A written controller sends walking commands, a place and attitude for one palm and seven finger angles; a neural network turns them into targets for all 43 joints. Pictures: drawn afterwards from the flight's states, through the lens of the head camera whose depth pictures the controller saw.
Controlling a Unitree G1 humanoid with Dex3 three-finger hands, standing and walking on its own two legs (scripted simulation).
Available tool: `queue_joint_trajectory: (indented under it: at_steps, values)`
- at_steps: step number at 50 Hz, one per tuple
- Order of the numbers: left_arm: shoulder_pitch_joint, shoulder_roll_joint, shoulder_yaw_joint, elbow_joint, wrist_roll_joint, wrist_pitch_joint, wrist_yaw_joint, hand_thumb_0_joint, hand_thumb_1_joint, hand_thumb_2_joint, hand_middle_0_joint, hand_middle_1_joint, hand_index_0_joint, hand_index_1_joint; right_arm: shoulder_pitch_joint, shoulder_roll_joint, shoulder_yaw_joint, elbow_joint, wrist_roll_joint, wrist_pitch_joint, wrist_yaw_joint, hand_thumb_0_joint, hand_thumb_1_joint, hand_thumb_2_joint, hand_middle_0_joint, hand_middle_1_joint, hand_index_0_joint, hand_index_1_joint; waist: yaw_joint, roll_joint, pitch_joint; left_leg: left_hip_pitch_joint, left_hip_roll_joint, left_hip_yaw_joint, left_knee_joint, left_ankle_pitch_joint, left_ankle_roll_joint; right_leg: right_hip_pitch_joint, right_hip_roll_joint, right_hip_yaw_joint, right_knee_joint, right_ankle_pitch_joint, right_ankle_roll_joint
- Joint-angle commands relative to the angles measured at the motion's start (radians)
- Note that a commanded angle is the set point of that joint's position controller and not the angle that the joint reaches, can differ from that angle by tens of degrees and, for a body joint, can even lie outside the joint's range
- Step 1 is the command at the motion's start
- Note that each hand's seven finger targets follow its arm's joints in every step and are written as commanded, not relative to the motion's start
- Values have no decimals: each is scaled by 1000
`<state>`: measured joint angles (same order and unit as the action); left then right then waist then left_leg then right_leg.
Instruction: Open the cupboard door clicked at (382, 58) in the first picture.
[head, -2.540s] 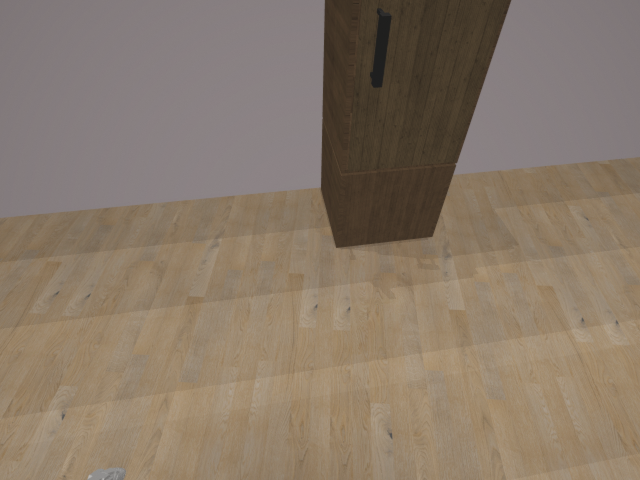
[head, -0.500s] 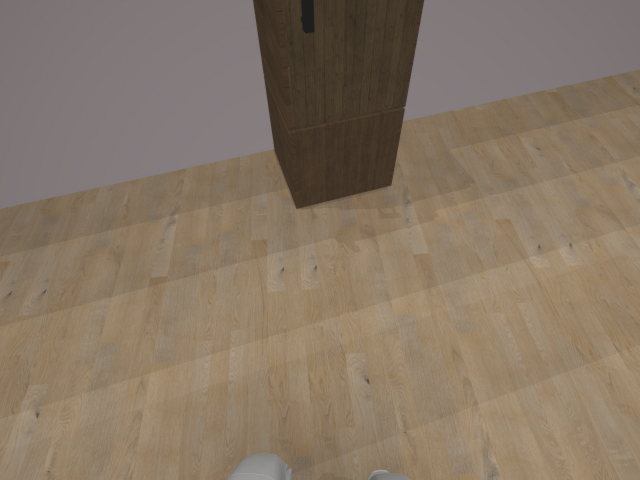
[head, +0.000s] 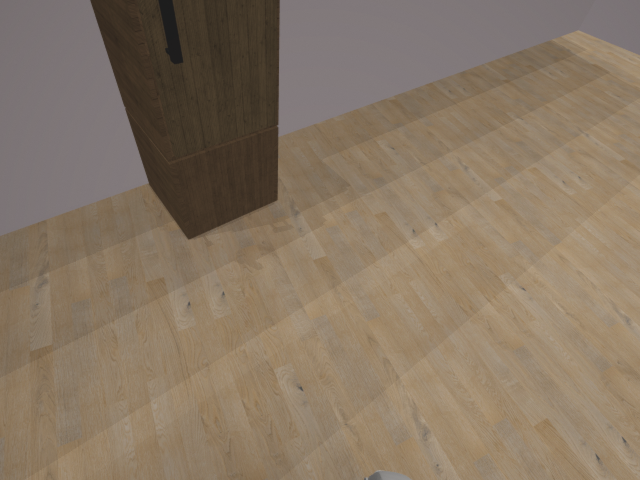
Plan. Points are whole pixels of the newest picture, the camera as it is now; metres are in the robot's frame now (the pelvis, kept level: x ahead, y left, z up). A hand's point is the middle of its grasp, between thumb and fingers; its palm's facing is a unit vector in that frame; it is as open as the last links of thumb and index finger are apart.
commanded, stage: walk to a spot facing it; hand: left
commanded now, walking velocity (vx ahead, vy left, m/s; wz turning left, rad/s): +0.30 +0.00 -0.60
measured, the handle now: (166, 21) +1.07 +0.46 +0.07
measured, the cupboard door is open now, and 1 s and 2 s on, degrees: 0 0 0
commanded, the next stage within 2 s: turn to face it in 1.28 s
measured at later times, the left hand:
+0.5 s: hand (270, 409) +0.25 +0.08 -0.17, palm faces -0.27 -0.94 -0.19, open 7.3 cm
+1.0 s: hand (298, 303) +0.45 +0.06 -0.18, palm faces -0.38 -0.91 -0.13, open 7.3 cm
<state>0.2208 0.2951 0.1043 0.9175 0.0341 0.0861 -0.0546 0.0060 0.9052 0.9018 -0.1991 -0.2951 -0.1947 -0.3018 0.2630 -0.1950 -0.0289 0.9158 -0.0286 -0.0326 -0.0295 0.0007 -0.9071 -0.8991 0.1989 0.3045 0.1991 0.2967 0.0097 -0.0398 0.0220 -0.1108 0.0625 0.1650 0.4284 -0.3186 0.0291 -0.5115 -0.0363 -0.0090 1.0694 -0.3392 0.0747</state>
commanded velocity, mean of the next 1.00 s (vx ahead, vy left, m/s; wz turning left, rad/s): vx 0.36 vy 0.00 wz -0.36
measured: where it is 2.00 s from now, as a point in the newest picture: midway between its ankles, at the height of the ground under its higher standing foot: (401, 363)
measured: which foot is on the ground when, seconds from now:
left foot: down 0.00-0.26, up 0.28-0.62, down 0.64-1.00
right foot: up 0.00-0.24, down 0.26-0.66, up 0.68-1.00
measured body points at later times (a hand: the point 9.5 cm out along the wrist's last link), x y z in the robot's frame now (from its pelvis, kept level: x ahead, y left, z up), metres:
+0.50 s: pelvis +0.13 -0.08 -0.01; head +0.15 -0.07 +0.44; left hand +0.27 +0.13 -0.16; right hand +0.07 -0.33 -0.15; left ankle +0.21 +0.05 -0.69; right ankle +0.07 -0.17 -0.74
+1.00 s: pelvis +0.35 -0.09 +0.00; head +0.37 -0.07 +0.45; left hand +0.48 +0.11 -0.17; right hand +0.21 -0.28 -0.14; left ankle +0.33 +0.00 -0.74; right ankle +0.34 -0.26 -0.67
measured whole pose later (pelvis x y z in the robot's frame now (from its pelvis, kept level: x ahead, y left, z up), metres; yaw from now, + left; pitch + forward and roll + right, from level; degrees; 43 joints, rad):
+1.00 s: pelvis +0.35 -0.09 +0.00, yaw -26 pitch +0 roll -1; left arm 0.25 0.18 0.10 1.04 0.04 0.03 -0.03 0.01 0.92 0.90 -0.20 -0.30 -0.20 -0.30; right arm 0.39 -0.13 -0.05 1.09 -0.02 -0.09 -0.03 -0.01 -0.93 -0.90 0.20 0.30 0.20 0.30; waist 0.00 -0.05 0.02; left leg -0.05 0.05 0.30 0.34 -0.28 0.03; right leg -0.61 -0.12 -0.06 1.02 -0.14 0.03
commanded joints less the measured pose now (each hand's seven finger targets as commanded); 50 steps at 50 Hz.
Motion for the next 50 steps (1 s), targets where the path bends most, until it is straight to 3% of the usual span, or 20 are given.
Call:
queue_joint_trajectory:
  at_steps: [1,8,10,11,12,13,14,16,18,19,28,30,31,32,33,34,36,39,46,50]
  values:
    - [-184,4,-15,-127,0,-42,-14,0,900,900,-200,-300,-200,-300,139,-189,-48,3,3,-25,-9,0,-900,-900,200,300,200,300,-73,170,71,147,300,-192,-215,142,111,-216,-53,-21,-74,19,-3]
    - [-257,-30,-29,-141,-2,-64,-16,0,900,900,-200,-300,-200,-300,175,-198,-55,57,-10,-25,8,0,-900,-900,200,300,200,300,-82,203,63,86,313,-38,-148,234,72,7,-19,-125,-363,-29,-55]
    - [-176,-20,-21,-116,-2,-76,-11,0,900,900,-200,-300,-200,-300,156,-207,-55,61,-7,-25,10,0,-900,-900,200,300,200,300,-27,187,30,53,299,24,-26,378,41,158,14,-147,-460,-15,-88]
    - [-39,12,-11,-70,0,-88,-5,0,900,900,-200,-300,-200,-300,140,-207,-51,54,-1,-24,14,0,-900,-900,200,300,200,300,45,120,-42,-17,253,92,192,483,6,375,52,-171,-559,49,-112]
    - [138,120,11,-13,3,-105,8,0,900,900,-200,-300,-200,-300,143,-171,-40,37,14,-24,28,0,-900,-900,200,300,200,300,120,-61,-172,-273,208,142,483,336,-44,723,-96,12,-620,13,-177]
    - [270,243,38,18,-15,-113,32,0,900,900,-200,-300,-200,-300,97,-103,-19,-28,19,-24,32,0,-900,-900,200,300,200,300,156,-278,-255,-591,60,76,786,-274,-98,897,-383,493,-706,136,-288]
    - [274,264,41,29,-33,-103,48,0,900,900,-200,-300,-200,-300,-10,-136,-28,-55,17,-21,22,0,-900,-900,200,300,200,300,165,-170,-228,-649,82,-75,878,-275,-75,793,-415,562,-760,153,-331]
    - [106,171,9,-11,-26,-108,52,0,900,900,-200,-300,-200,-300,-52,-132,-37,-37,8,-17,26,0,-900,-900,200,300,200,300,87,-64,-19,-643,137,-133,876,-113,-74,509,-339,436,-832,-49,-296]
    - [-21,99,-12,-32,-14,-121,55,0,900,900,-200,-300,-200,-300,58,-105,-39,19,-3,3,31,0,-900,-900,200,300,200,300,-17,-50,21,-499,143,-113,749,-22,-92,325,-244,223,-846,47,-246]
    - [-27,84,-16,-28,-11,-128,55,0,900,900,-200,-300,-200,-300,87,-94,-38,31,-5,10,32,0,-900,-900,200,300,200,300,-33,-71,32,-463,132,-97,701,-7,-101,274,-215,182,-851,98,-239]
    - [62,85,-14,49,-5,-148,55,0,900,900,-200,-300,-200,-300,-41,-63,-41,-24,7,-19,58,0,-900,-900,200,300,200,300,-14,-95,55,-321,65,-66,273,94,-78,281,-186,184,-820,88,-232]
    - [53,85,-10,53,-12,-144,55,0,900,900,-200,-300,-200,-300,17,-80,-46,2,6,-29,52,0,-900,-900,200,300,200,300,-50,-43,47,-149,31,-36,165,135,-72,228,-154,163,-748,89,-208]
    - [46,70,-11,54,-14,-140,53,0,900,900,-200,-300,-200,-300,119,-113,-54,35,2,-35,43,0,-900,-900,200,300,200,300,-98,16,18,1,22,-43,111,119,-66,184,-104,125,-599,147,-187]
    - [74,11,-16,48,-19,-137,48,0,900,900,-200,-300,-200,-300,253,-194,-75,74,-11,-43,30,0,-900,-900,200,300,200,300,-144,213,-63,172,166,-243,-1,-10,-19,85,-3,54,-310,103,-147]
    - [120,-49,-33,31,-26,-134,41,0,900,900,-200,-300,-200,-300,338,-293,-88,88,-15,-39,26,0,-900,-900,200,300,200,300,-137,449,-116,252,409,-582,-176,-155,57,-77,98,-57,16,-235,-102]
    - [92,-15,-26,34,-16,-127,50,0,900,900,-200,-300,-200,-300,289,-244,-75,95,-10,-32,14,0,-900,-900,200,300,200,300,-130,395,-95,157,441,-669,-276,-355,46,-118,55,42,175,-201,-113]
    - [30,-20,-18,46,-9,-127,33,0,900,900,-200,-300,-200,-300,134,-140,-48,59,-3,-39,11,0,-900,-900,200,300,200,300,-71,166,83,-53,375,-500,-296,-324,47,-160,-41,50,237,-4,-112]
    - [129,-69,-21,94,-1,-103,26,0,900,900,-200,-300,-200,-300,80,-76,-35,71,3,-61,6,0,-900,-900,200,300,200,300,-6,131,36,-91,292,-216,-269,-54,27,-77,-64,27,181,89,-86]
    - [30,-99,-14,59,4,-83,19,0,900,900,-200,-300,-200,-300,165,-58,-39,131,11,-71,0,0,-900,-900,200,300,200,300,-17,128,65,55,272,-52,-269,217,70,-218,-101,-22,13,199,-45]
    - [-90,-116,-23,31,3,-86,13,0,900,900,-200,-300,-200,-300,235,-51,-37,170,5,-66,-1,0,-900,-900,200,300,200,300,-49,153,110,110,269,8,-255,323,78,-219,-95,-84,-177,212,-50]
